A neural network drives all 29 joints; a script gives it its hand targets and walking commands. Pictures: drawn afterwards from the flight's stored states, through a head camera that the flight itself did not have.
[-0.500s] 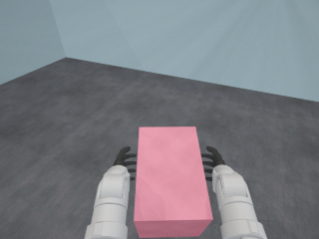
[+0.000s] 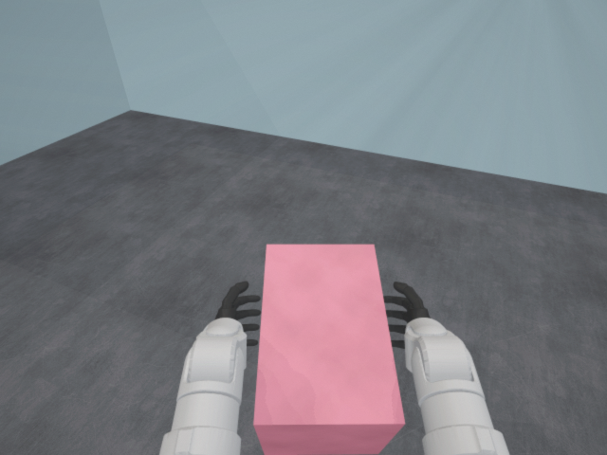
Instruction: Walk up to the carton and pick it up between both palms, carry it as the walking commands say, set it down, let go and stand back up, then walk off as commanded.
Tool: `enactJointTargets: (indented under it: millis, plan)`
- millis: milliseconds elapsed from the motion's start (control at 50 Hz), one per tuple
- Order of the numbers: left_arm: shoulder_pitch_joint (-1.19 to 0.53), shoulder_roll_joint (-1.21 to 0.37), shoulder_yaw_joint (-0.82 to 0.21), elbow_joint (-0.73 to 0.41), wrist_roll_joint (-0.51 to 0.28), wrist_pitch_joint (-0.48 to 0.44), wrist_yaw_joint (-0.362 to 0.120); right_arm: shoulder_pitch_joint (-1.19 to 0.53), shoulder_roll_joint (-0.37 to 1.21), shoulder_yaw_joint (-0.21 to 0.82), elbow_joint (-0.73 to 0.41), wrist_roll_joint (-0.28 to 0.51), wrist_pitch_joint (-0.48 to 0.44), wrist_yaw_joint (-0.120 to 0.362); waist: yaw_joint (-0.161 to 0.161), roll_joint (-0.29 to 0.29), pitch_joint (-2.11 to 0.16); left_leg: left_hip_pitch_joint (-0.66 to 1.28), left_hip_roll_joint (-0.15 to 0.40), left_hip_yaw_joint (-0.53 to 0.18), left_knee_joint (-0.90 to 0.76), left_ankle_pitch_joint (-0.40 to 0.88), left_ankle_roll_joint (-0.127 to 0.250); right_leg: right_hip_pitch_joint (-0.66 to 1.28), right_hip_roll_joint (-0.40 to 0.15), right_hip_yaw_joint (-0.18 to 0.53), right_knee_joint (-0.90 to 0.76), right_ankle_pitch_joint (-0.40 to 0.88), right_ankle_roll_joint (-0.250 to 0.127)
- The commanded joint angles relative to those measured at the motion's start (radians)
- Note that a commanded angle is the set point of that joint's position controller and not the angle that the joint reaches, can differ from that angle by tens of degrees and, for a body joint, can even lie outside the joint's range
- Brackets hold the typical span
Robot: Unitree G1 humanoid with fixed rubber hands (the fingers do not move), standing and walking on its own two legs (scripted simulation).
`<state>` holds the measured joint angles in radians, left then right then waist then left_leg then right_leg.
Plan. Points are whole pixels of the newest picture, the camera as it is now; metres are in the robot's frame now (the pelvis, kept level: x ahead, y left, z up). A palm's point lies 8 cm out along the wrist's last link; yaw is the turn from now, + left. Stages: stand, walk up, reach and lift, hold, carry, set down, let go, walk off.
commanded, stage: carry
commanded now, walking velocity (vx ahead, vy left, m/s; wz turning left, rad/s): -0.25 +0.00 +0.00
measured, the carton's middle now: (320, 346) +0.33 +0.00 -0.01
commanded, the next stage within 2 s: none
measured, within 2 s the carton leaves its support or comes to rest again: neither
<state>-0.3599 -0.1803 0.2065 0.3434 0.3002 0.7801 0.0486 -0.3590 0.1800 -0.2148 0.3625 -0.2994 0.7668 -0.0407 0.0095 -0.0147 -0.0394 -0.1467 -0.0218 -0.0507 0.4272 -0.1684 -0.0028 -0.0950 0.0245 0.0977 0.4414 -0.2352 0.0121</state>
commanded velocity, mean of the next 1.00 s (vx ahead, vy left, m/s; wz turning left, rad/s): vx -0.25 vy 0.00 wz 0.00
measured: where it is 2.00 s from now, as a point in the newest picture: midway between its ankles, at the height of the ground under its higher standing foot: outside the picture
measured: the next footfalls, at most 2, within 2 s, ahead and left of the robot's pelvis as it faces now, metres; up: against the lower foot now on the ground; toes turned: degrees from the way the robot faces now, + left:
right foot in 0.64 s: -0.04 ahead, -0.12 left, +0.00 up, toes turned -4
left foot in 0.98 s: -0.21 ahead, +0.12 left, +0.00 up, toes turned +3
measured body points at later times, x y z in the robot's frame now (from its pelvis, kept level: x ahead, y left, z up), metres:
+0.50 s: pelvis -0.08 +0.00 -0.03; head -0.07 +0.00 +0.42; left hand +0.23 +0.12 +0.06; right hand +0.22 -0.14 +0.06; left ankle +0.05 +0.12 -0.74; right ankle +0.01 -0.13 -0.74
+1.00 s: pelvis -0.21 +0.00 -0.01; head -0.20 +0.01 +0.44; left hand +0.10 +0.12 +0.08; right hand +0.10 -0.13 +0.09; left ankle -0.24 +0.12 -0.74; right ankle -0.08 -0.11 -0.74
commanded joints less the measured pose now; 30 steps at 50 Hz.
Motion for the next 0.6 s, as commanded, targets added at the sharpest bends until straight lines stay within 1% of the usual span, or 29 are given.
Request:
enactJointTargets:
  millis: [0, 40, 80, 120, 160, 200, 220, 260, 340, 380, 400, 440, 460, 480, 500, 520, 540, 560, 580]
  plan:
    - [-0.482, -1.003, -0.489, 0.004, -0.303, -0.041, -0.231, -0.489, 0.96, 0.468, -0.04, 0.268, -0.042, 0.225, 0.001, 0.074, -0.157, -0.079, 0.172, -0.105, -0.051, -0.089, 0.008, -0.201, -0.102, 0.021, -0.003, -0.066, -0.033]
    - [-0.503, -1.034, -0.537, -0.055, -0.335, -0.035, -0.218, -0.512, 0.992, 0.507, -0.087, 0.298, -0.029, 0.211, -0.004, 0.046, -0.204, -0.079, 0.168, -0.074, 0.004, 0.034, 0.013, -0.213, -0.117, 0.037, 0.008, 0.044, -0.041]
    - [-0.509, -1.066, -0.602, -0.157, -0.38, -0.016, -0.203, -0.532, 1.022, 0.566, -0.184, 0.342, -0.005, 0.193, -0.007, 0.024, -0.275, -0.055, 0.157, -0.039, 0.076, 0.2, 0.019, -0.201, -0.131, 0.043, 0.046, 0.211, -0.046]
    - [-0.466, -1.068, -0.65, -0.251, -0.41, 0.02, -0.183, -0.5, 1.027, 0.61, -0.267, 0.376, 0.036, 0.171, -0.008, 0.012, -0.347, -0.061, 0.158, -0.029, 0.146, 0.316, 0.033, -0.18, -0.135, 0.042, 0.114, 0.351, -0.053]
    - [-0.408, -1.057, -0.685, -0.338, -0.431, 0.069, -0.16, -0.45, 1.024, 0.645, -0.343, 0.41, 0.089, 0.147, -0.011, -0.001, -0.394, -0.09, 0.159, -0.027, 0.195, 0.368, 0.044, -0.169, -0.139, 0.049, 0.169, 0.444, -0.063]
    - [-0.346, -1.045, -0.707, -0.413, -0.447, 0.124, -0.138, -0.383, 1.021, 0.676, -0.413, 0.44, 0.145, 0.123, -0.012, -0.006, -0.409, -0.127, 0.157, -0.025, 0.219, 0.359, 0.05, -0.178, -0.145, 0.062, 0.196, 0.471, -0.071]
    - [-0.311, -1.039, -0.713, -0.452, -0.456, 0.151, -0.124, -0.336, 1.018, 0.691, -0.453, 0.453, 0.171, 0.109, -0.012, -0.007, -0.408, -0.143, 0.155, -0.024, 0.223, 0.338, 0.053, -0.187, -0.148, 0.069, 0.201, 0.459, -0.074]
    - [-0.261, -1.029, -0.714, -0.523, -0.476, 0.202, -0.097, -0.303, 1.026, 0.713, -0.533, 0.482, 0.221, 0.08, -0.01, -0.006, -0.402, -0.173, 0.152, -0.026, 0.22, 0.277, 0.057, -0.21, -0.15, 0.08, 0.196, 0.395, -0.076]
    - [-0.207, -1.01, -0.698, -0.643, -0.506, 0.286, -0.046, -0.273, 1.031, 0.734, -0.667, 0.519, 0.303, 0.033, -0.002, -0.02, -0.365, -0.224, 0.131, -0.019, 0.186, 0.07, 0.055, -0.277, -0.147, 0.093, 0.141, 0.182, -0.08]
    - [-0.198, -1.006, -0.694, -0.698, -0.518, 0.321, -0.025, -0.256, 1.03, 0.735, -0.719, 0.531, 0.339, 0.014, -0.002, -0.029, -0.349, -0.238, 0.12, -0.008, 0.169, -0.026, 0.053, -0.314, -0.141, 0.092, 0.115, 0.065, -0.083]
    - [-0.192, -1.003, -0.691, -0.715, -0.521, 0.337, -0.017, -0.246, 1.024, 0.731, -0.736, 0.532, 0.354, 0.006, -0.002, -0.023, -0.34, -0.241, 0.123, -0.012, 0.152, -0.072, 0.055, -0.336, -0.133, 0.086, 0.108, -0.004, -0.082]
    - [-0.188, -0.993, -0.687, -0.737, -0.528, 0.364, -0.005, -0.227, 1.01, 0.714, -0.748, 0.528, 0.38, -0.006, -0.003, 0.021, -0.317, -0.244, 0.15, -0.049, 0.085, -0.161, 0.066, -0.386, -0.1, 0.05, 0.125, -0.14, -0.071]
    - [-0.19, -0.988, -0.686, -0.744, -0.531, 0.377, -0.001, -0.218, 1.002, 0.703, -0.75, 0.525, 0.391, -0.012, -0.005, 0.057, -0.308, -0.248, 0.174, -0.084, 0.035, -0.21, 0.075, -0.404, -0.075, 0.018, 0.164, -0.174, -0.062]
    - [-0.195, -0.985, -0.685, -0.748, -0.537, 0.387, 0.002, -0.208, 0.995, 0.69, -0.747, 0.52, 0.4, -0.018, -0.007, 0.116, -0.312, -0.273, 0.219, -0.146, -0.035, -0.254, 0.093, -0.389, -0.037, -0.04, 0.269, -0.18, -0.051]
    - [-0.199, -0.986, -0.686, -0.749, -0.546, 0.396, 0.004, -0.195, 0.988, 0.674, -0.744, 0.514, 0.407, -0.023, -0.011, 0.196, -0.333, -0.324, 0.282, -0.22, -0.123, -0.272, 0.128, -0.334, 0.023, -0.123, 0.468, -0.181, -0.036]
    - [-0.205, -0.983, -0.687, -0.749, -0.553, 0.402, 0.002, -0.182, 0.981, 0.658, -0.741, 0.507, 0.411, -0.027, -0.011, 0.236, -0.335, -0.376, 0.328, -0.252, -0.177, -0.249, 0.152, -0.296, 0.031, -0.155, 0.569, -0.193, -0.026]
    - [-0.21, -0.988, -0.688, -0.75, -0.563, 0.406, 0.001, -0.187, 0.98, 0.653, -0.747, 0.5, 0.415, -0.03, -0.005, 0.227, -0.327, -0.412, 0.34, -0.225, -0.185, -0.221, 0.151, -0.263, 0.013, -0.151, 0.579, -0.189, -0.03]
    - [-0.213, -0.997, -0.69, -0.751, -0.572, 0.41, 0.001, -0.19, 0.985, 0.649, -0.747, 0.495, 0.419, -0.034, 0.004, 0.211, -0.319, -0.429, 0.321, -0.181, -0.171, -0.204, 0.125, -0.228, -0.001, -0.145, 0.505, -0.168, -0.037]
    - [-0.219, -1.001, -0.689, -0.753, -0.577, 0.412, 0.002, -0.184, 0.99, 0.643, -0.74, 0.491, 0.421, -0.037, 0.008, 0.203, -0.321, -0.391, 0.283, -0.141, -0.132, -0.183, 0.083, -0.206, -0.015, -0.135, 0.355, -0.134, -0.044]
